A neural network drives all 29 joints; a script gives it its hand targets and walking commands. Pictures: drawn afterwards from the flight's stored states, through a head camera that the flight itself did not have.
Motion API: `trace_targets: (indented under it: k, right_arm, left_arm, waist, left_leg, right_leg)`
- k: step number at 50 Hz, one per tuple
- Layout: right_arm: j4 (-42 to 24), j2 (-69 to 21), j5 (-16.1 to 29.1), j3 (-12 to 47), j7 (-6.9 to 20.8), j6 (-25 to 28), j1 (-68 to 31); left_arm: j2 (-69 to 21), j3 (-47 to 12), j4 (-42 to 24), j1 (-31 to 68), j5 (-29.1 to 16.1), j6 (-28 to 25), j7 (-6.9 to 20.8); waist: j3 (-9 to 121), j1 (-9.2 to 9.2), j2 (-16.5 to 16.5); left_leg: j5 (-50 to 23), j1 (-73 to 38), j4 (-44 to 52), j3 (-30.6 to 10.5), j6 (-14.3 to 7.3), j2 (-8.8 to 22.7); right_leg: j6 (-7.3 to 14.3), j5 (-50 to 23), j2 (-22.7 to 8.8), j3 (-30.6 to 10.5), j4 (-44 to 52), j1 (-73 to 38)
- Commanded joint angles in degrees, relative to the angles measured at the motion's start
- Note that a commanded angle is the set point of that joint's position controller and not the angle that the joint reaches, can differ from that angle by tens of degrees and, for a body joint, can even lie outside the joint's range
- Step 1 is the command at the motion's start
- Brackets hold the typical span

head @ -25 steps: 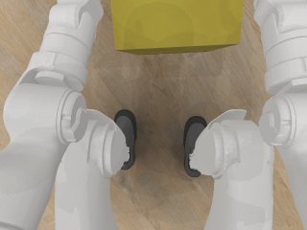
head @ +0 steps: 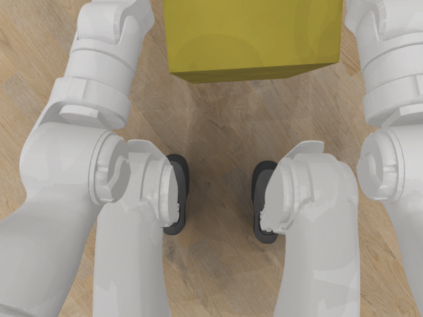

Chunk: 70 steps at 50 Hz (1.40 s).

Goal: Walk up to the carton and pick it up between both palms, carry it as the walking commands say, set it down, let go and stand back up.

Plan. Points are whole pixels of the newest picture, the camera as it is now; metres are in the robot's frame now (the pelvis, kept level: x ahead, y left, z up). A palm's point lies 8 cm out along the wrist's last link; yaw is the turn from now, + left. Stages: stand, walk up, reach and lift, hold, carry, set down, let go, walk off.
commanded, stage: reach and lift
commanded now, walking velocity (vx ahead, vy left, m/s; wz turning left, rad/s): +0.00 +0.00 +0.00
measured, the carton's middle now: (242, 5) +0.55 -0.03 -0.19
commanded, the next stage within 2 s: none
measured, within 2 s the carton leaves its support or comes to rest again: neither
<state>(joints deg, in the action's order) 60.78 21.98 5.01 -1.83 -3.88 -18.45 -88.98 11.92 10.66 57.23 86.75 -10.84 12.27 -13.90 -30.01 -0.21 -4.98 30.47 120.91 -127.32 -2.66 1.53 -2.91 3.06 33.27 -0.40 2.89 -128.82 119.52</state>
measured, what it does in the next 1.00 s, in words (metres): rises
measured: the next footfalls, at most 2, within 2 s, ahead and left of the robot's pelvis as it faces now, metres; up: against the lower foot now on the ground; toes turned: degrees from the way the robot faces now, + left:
none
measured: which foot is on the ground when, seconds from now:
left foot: down 0.00-1.00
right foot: down 0.00-1.00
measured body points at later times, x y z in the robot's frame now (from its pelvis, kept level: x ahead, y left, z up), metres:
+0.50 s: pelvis -0.01 +0.01 +0.03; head +0.33 -0.02 +0.32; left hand +0.57 +0.13 -0.06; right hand +0.57 -0.17 -0.08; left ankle +0.14 +0.13 -0.33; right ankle +0.13 -0.10 -0.33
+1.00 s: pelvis -0.02 +0.01 +0.08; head +0.30 -0.01 +0.38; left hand +0.55 +0.14 +0.01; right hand +0.55 -0.16 -0.01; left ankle +0.14 +0.13 -0.33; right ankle +0.13 -0.10 -0.33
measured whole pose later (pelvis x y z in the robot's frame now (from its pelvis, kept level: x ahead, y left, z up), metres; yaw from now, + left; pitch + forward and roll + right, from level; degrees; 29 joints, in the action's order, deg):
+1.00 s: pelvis -0.02 +0.01 +0.08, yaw -1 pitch +19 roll -2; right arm 53.1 17.5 -0.1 -11.6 -3.4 -25.2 -85.1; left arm 8.5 15.8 44.8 81.9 -1.6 22.8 -14.6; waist -30.0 -0.2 -4.7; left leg 28.3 104.9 -114.5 -3.8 1.5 -3.4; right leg 1.3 30.8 0.3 2.9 -114.6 102.6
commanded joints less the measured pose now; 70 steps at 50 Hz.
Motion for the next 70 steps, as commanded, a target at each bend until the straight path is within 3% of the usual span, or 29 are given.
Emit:
trace_targets:
  k: [1, 6, 7, 10, 12, 13, 14, 16, 21, 23, 26, 34, 38, 39, 40, 41, 42, 46, 48, 49, 51, 54, 55, 57, 58, 60, 63, 67, 70]
  right_arm:
    - [-25.0, -61.7, 6.1, 8.7, 16.7, 4.3, -45.5]
    - [-34.3, -62.4, 7.7, 10.4, 16.1, 4.2, -49.8]
    - [-29.2, -63.6, 6.4, 8.8, 16.2, 3.6, -46.7]
    - [-28.2, -63.7, 5.3, 7.8, 16.7, 3.5, -45.9]
    - [-28.4, -64.6, 4.5, 7.2, 16.9, 3.3, -43.9]
    - [-31.0, -64.9, 4.8, 7.9, 16.7, 3.5, -45.0]
    - [-32.9, -65.3, 5.8, 8.4, 16.8, 3.4, -45.9]
    - [-32.6, -66.7, 6.5, 9.6, 16.8, 2.7, -45.0]
    - [-29.8, -68.2, 4.4, 6.6, 17.1, 1.4, -41.3]
    - [-33.9, -67.8, 5.5, 8.0, 17.2, 1.2, -43.7]
    - [-30.6, -70.1, 4.4, 6.5, 17.1, 0.1, -40.8]
    - [-32.7, -70.3, 3.9, 6.5, 17.4, -0.6, -41.7]
    - [-33.4, -70.3, 4.7, 6.7, 17.7, -1.2, -43.7]
    - [-33.7, -69.6, 4.1, 6.8, 17.8, -1.5, -43.6]
    - [-37.1, -71.4, 5.7, 8.6, 17.6, -1.8, -43.4]
    - [-31.4, -72.1, 4.9, 7.0, 17.5, -2.6, -42.0]
    - [-34.4, -71.1, 5.0, 7.4, 17.5, -2.3, -43.1]
    - [-30.6, -74.0, 4.3, 6.3, 17.5, -3.1, -40.4]
    - [-31.6, -74.2, 3.6, 7.0, 17.6, -3.6, -40.9]
    - [-32.0, -73.0, 3.7, 6.5, 17.7, -3.4, -41.0]
    - [-38.6, -74.5, 5.8, 9.5, 17.3, -3.0, -44.0]
    - [-31.6, -74.9, 4.5, 7.2, 17.6, -4.1, -41.0]
    - [-33.4, -74.7, 4.6, 7.4, 17.7, -3.9, -41.3]
    - [-36.6, -75.5, 5.8, 9.5, 17.6, -4.0, -41.6]
    - [-33.4, -74.5, 4.6, 7.8, 17.4, -4.0, -40.2]
    - [-32.8, -75.4, 4.6, 8.2, 17.4, -4.0, -40.1]
    - [-34.4, -75.3, 5.0, 8.1, 17.4, -3.6, -40.5]
    - [-33.4, -76.5, 5.4, 8.9, 17.3, -4.2, -39.0]
    - [-34.8, -77.6, 5.1, 9.2, 17.2, -4.2, -38.7]
  left_arm:
    - [-61.3, -9.6, -18.1, 40.3, 2.0, 2.4, 16.8]
    - [-63.7, -12.9, -26.2, 44.5, -0.6, 2.7, 16.3]
    - [-62.8, -12.0, -23.7, 43.8, 0.9, 3.0, 16.4]
    - [-64.4, -10.2, -19.4, 40.0, 2.7, 3.6, 16.7]
    - [-65.9, -11.7, -26.0, 44.2, 1.0, 3.1, 17.1]
    - [-67.0, -11.1, -22.1, 40.0, 1.6, 3.7, 17.2]
    - [-66.9, -13.3, -25.9, 42.2, -0.1, 3.6, 16.8]
    - [-66.4, -13.6, -28.5, 43.5, 0.1, 3.9, 16.5]
    - [-69.0, -13.4, -27.3, 41.7, 1.5, 5.2, 16.7]
    - [-70.4, -14.3, -28.1, 40.2, 1.3, 5.9, 16.6]
    - [-69.8, -12.6, -28.2, 40.6, 2.3, 6.1, 16.8]
    - [-71.9, -14.2, -28.5, 39.8, 2.4, 7.8, 17.4]
    - [-72.5, -12.9, -26.6, 37.4, 4.1, 9.1, 17.6]
    - [-74.2, -13.1, -26.7, 37.7, 3.5, 9.3, 17.8]
    - [-73.6, -15.8, -32.9, 40.2, 2.0, 9.3, 17.7]
    - [-71.0, -13.7, -31.8, 42.3, 3.1, 9.3, 17.9]
    - [-73.9, -14.7, -30.7, 40.6, 2.6, 9.7, 18.2]
    - [-73.0, -12.9, -29.1, 38.0, 4.6, 10.3, 18.8]
    - [-73.3, -13.7, -30.9, 40.3, 4.2, 10.7, 19.1]
    - [-74.9, -12.6, -27.8, 37.4, 5.1, 11.2, 19.4]
    - [-76.7, -16.0, -31.6, 37.3, 3.3, 11.5, 19.7]
    - [-74.1, -13.3, -29.9, 37.3, 5.7, 11.8, 19.8]
    - [-75.4, -14.7, -30.6, 38.0, 4.9, 12.1, 19.9]
    - [-76.0, -16.3, -33.9, 38.2, 3.3, 12.0, 19.8]
    - [-75.3, -15.0, -29.1, 35.9, 4.6, 12.3, 19.9]
    - [-74.6, -14.1, -29.3, 36.1, 5.4, 12.2, 20.0]
    - [-76.2, -15.9, -32.1, 37.4, 4.5, 11.9, 19.9]
    - [-76.5, -15.3, -29.6, 33.9, 5.2, 12.5, 20.0]
    - [-77.6, -17.0, -31.8, 35.6, 4.3, 12.5, 20.4]
  waist:
    - [110.9, -0.25, 7.1]
    - [124.3, 0.22, 7.6]
    - [120.0, -0.17, 7.7]
    - [117.1, 0.01, 7.0]
    - [121.9, 2.13, 6.4]
    - [123.1, 0.98, 6.9]
    - [126.4, 1.66, 6.1]
    - [130.0, 0.19, 6.9]
    - [127.5, 2.23, 5.9]
    - [131.8, 1.25, 5.9]
    - [128.2, 0.96, 6.6]
    - [132.2, 2.46, 4.9]
    - [133.8, 0.34, 5.4]
    - [134.2, 1.77, 6.1]
    - [141.4, 1.49, 5.2]
    - [136.0, 0.62, 6.0]
    - [138.8, 1.57, 5.1]
    - [133.2, -0.16, 6.2]
    - [136.9, 1.21, 7.4]
    - [136.3, 0.53, 5.9]
    - [144.4, 0.28, 5.8]
    - [135.2, -1.38, 7.2]
    - [138.4, 0.18, 5.1]
    - [143.8, 0.67, 5.7]
    - [137.6, 1.19, 6.3]
    - [136.9, -0.89, 7.4]
    - [139.4, 0.52, 4.5]
    - [138.5, -1.0, 5.5]
    - [140.9, 0.24, 6.1]
  left_leg:
    - [-12.4, -39.2, 12.7, 8.1, -1.7, -6.0]
    - [-17.7, -46.4, 12.9, 7.9, -1.4, -6.4]
    - [-15.5, -43.9, 13.7, 7.8, -1.3, -6.3]
    - [-14.5, -43.4, 14.6, 7.1, -1.4, -6.1]
    - [-16.5, -45.1, 14.3, 7.1, -1.1, -6.4]
    - [-17.3, -46.2, 14.0, 7.7, -1.1, -6.6]
    - [-18.6, -48.5, 14.4, 7.2, -1.1, -6.5]
    - [-19.8, -50.4, 15.0, 7.6, -0.9, -6.7]
    - [-16.6, -49.6, 17.3, 7.4, -0.8, -6.9]
    - [-18.2, -52.5, 18.1, 7.1, -0.9, -7.1]
    - [-16.1, -50.1, 19.3, 7.5, -0.9, -7.1]
    - [-15.7, -54.7, 22.1, 6.3, -0.7, -7.4]
    - [-14.8, -56.5, 23.7, 6.1, -0.8, -7.4]
    - [-13.9, -55.7, 23.6, 6.2, -0.8, -7.5]
    - [-17.3, -60.5, 24.2, 6.0, -0.8, -7.7]
    - [-14.7, -56.9, 25.1, 6.4, -0.8, -7.5]
    - [-15.0, -57.9, 24.7, 6.6, -0.5, -7.6]
    - [-12.7, -55.5, 26.7, 6.4, -1.4, -7.4]
    - [-12.4, -57.7, 27.7, 6.1, -1.3, -7.4]
    - [-11.7, -58.0, 28.1, 6.4, -1.0, -7.6]
    - [-15.5, -61.1, 27.8, 6.5, -1.0, -7.9]
    - [-9.9, -58.2, 30.6, 6.1, -1.4, -7.5]
    - [-11.4, -61.2, 30.7, 5.6, -1.0, -7.5]
    - [-14.7, -64.9, 31.0, 5.7, -1.1, -7.7]
    - [-13.5, -62.6, 31.3, 5.6, -1.1, -7.6]
    - [-13.1, -62.1, 32.2, 5.6, -1.3, -7.6]
    - [-12.6, -65.4, 33.6, 5.3, -0.8, -7.3]
    - [-12.5, -65.7, 35.0, 5.2, -1.1, -7.5]
    - [-12.6, -67.2, 35.6, 5.1, -0.9, -7.6]
  right_leg:
    - [-2.7, -15.8, 7.3, -0.6, 17.5, -40.6]
    - [-2.7, -20.8, 7.9, -0.5, 17.5, -47.2]
    - [-2.7, -19.2, 7.9, -0.5, 17.7, -45.6]
    - [-2.7, -17.8, 7.9, -0.1, 17.6, -42.8]
    - [-2.3, -19.8, 8.2, 0.0, 17.7, -45.0]
    - [-2.5, -20.3, 8.5, -0.6, 18.7, -46.6]
    - [-2.4, -21.7, 8.5, -0.1, 18.0, -47.1]
    - [-2.5, -22.7, 8.5, -0.2, 18.9, -49.2]
    - [-2.3, -19.9, 8.7, 0.2, 20.6, -47.5]
    - [-2.3, -21.3, 8.8, 0.6, 20.4, -49.5]
    - [-2.7, -19.6, 9.0, -0.2, 22.5, -49.7]
    - [-2.5, -18.5, 9.6, 0.5, 24.8, -49.5]
    - [-2.5, -16.8, 9.8, 0.4, 25.9, -49.2]
    - [-2.3, -16.2, 9.4, 0.1, 26.7, -50.7]
    - [-2.4, -19.8, 10.1, 0.2, 26.6, -54.3]
    - [-2.8, -17.5, 9.8, 0.0, 27.3, -52.6]
    - [-2.3, -17.9, 9.9, -0.1, 27.7, -54.7]
    - [-2.8, -15.3, 9.9, -0.8, 29.4, -53.6]
    - [-2.9, -15.2, 9.9, -0.5, 30.4, -55.0]
    - [-2.5, -14.2, 10.0, -0.4, 30.8, -54.9]
    - [-2.6, -19.1, 10.4, -0.9, 31.1, -60.7]
    - [-2.9, -12.5, 10.1, -1.1, 32.9, -56.9]
    - [-2.6, -14.2, 10.3, -0.6, 32.6, -56.5]
    - [-2.7, -17.3, 10.6, -0.7, 33.5, -61.6]
    - [-3.1, -15.9, 10.4, -0.3, 33.5, -57.8]
    - [-3.1, -15.5, 10.4, -1.0, 34.2, -58.8]
    - [-2.7, -15.5, 10.4, -0.9, 35.4, -60.1]
    - [-2.8, -14.8, 10.5, -1.6, 37.0, -62.0]
    - [-2.8, -15.3, 10.7, -1.7, 38.1, -64.1]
